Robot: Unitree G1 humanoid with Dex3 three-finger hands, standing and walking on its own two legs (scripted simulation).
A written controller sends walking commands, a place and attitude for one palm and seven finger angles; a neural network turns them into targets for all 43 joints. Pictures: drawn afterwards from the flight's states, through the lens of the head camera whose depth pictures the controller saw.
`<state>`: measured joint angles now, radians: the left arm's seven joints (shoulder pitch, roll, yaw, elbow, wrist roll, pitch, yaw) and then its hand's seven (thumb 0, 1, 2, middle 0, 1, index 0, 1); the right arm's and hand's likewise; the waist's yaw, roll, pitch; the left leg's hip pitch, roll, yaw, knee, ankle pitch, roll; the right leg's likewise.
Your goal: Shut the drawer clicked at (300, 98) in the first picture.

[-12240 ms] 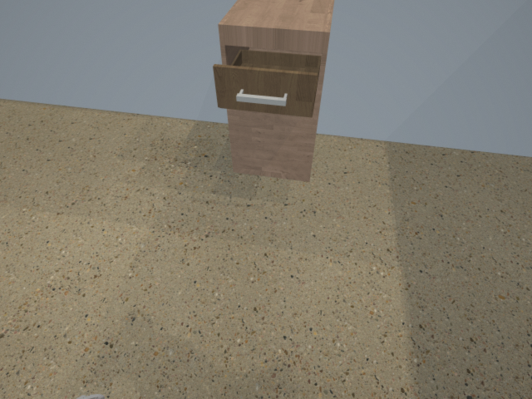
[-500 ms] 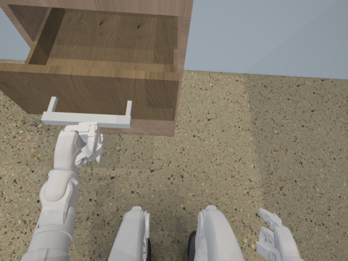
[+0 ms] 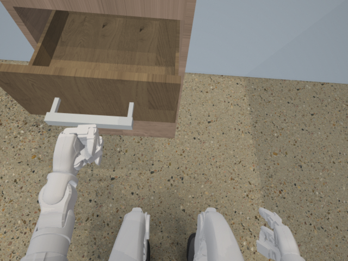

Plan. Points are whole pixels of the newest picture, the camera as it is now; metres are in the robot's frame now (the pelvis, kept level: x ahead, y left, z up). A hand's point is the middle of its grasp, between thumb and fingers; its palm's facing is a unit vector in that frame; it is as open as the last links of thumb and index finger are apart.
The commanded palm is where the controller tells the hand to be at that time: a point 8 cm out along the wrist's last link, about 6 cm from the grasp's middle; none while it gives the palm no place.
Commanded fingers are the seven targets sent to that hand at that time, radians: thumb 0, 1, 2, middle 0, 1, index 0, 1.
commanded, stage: push the drawer shut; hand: left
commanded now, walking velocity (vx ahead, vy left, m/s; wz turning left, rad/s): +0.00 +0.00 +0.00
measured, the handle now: (92, 112) +0.43 +0.21 +0.01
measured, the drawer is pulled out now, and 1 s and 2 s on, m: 0.18 0.08 0.00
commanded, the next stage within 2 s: pull the fist back off the drawer in 2.00 s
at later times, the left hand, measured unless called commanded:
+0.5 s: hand (102, 131) +0.39 +0.18 +0.00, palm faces -0.03 -1.00 -0.05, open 3.1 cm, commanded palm +0.39 +0.22 +0.01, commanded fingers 0.00 0.90 0.90 -1.40 -1.60 -1.40 -1.60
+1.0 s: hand (106, 104) +0.46 +0.18 +0.00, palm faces -0.03 -1.00 -0.04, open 3.2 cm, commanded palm +0.46 +0.22 +0.01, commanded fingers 0.00 0.90 0.90 -1.40 -1.60 -1.40 -1.60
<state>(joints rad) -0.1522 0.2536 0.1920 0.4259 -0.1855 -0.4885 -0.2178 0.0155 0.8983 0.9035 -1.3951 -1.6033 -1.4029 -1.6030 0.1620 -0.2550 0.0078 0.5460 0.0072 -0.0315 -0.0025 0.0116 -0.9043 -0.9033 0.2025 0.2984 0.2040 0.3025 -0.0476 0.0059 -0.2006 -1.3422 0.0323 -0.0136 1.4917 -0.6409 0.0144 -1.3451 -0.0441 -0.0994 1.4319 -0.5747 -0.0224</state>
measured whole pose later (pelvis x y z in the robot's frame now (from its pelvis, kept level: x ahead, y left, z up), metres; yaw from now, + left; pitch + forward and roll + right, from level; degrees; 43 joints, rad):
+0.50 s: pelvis -0.02 +0.00 -0.01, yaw +0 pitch +28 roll -3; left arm -0.45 0.31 0.23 0.71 -0.16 -0.50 -0.22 0.00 0.83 0.97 -1.40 -1.60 -1.40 -1.60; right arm 0.19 -0.26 0.03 0.62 0.00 -0.05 -0.03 0.01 -0.90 -0.90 0.20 0.30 0.20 0.30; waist -0.07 0.01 -0.19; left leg -1.40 0.02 -0.03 1.51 -0.61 0.01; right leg -1.39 -0.05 -0.11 1.44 -0.55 -0.03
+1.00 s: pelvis -0.02 +0.00 -0.01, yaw -1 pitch +30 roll -4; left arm -0.75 0.42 0.33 1.01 -0.11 -0.54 -0.24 0.03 0.82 0.94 -1.39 -1.60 -1.40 -1.60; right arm 0.25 -0.27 0.04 0.64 -0.03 0.00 0.00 0.01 -0.90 -0.90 0.20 0.30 0.20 0.30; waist -0.14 0.02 -0.17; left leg -1.46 0.04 -0.02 1.53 -0.60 0.02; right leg -1.45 -0.04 -0.10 1.45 -0.53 -0.02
